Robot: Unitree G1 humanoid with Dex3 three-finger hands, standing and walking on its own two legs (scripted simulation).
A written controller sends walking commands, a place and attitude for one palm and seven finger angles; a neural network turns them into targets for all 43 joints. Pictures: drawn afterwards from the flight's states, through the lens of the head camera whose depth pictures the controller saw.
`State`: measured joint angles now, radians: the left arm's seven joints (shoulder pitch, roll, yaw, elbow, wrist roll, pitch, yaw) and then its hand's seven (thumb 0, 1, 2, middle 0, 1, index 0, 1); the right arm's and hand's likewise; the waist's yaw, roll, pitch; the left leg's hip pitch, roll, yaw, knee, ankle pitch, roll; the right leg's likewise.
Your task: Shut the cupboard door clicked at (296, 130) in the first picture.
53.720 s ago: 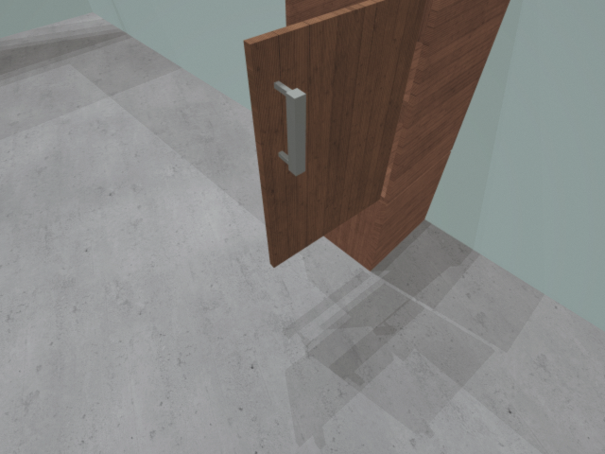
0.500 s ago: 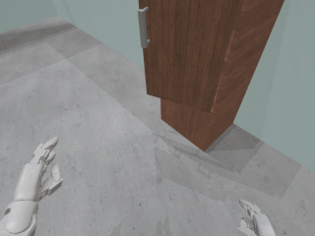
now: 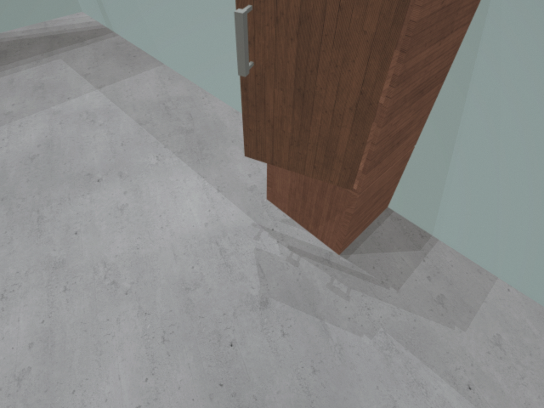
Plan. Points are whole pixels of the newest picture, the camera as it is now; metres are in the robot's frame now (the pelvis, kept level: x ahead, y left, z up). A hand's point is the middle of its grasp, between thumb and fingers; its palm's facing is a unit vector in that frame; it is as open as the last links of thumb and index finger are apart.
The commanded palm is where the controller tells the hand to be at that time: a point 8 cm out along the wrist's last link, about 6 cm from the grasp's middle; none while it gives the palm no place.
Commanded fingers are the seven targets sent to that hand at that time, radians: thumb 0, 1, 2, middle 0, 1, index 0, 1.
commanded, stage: let the arm hang, fingers relaxed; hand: left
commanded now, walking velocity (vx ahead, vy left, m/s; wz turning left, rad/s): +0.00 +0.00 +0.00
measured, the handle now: (246, 41) +0.95 +0.13 +0.09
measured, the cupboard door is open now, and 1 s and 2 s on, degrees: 21 21 21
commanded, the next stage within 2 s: look to check the result in 0.50 s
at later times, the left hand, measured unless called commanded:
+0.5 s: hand out of the picture -0.01 +0.16 -0.18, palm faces +0.01 -0.99 -0.16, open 7.4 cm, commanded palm none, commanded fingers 0.00 0.90 0.90 -0.20 -0.30 -0.20 -0.30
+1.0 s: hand out of the picture +0.02 +0.20 -0.17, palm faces -0.01 -0.97 -0.26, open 7.4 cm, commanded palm none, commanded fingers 0.00 0.90 0.90 -0.20 -0.30 -0.20 -0.30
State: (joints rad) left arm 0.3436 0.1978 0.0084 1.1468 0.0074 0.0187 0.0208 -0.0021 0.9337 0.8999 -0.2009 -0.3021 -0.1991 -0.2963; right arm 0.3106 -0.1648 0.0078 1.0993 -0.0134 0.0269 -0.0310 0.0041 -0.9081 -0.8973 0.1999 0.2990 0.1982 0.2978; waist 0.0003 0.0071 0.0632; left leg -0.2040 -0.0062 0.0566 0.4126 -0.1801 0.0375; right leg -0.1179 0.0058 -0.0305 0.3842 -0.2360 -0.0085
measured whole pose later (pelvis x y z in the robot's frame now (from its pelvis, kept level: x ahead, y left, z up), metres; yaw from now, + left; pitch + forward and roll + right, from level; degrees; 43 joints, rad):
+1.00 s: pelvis +0.00 -0.01 +0.00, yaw -1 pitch -2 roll +0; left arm 0.23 0.23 0.01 1.15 0.01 -0.01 0.02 0.00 0.91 0.90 -0.20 -0.30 -0.20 -0.30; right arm 0.21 -0.23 -0.01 1.12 -0.01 0.01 -0.03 0.00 -0.91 -0.90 0.20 0.30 0.20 0.30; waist -0.01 0.01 0.05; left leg -0.17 0.00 0.07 0.37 -0.16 0.03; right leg -0.10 0.02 -0.02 0.35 -0.22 -0.02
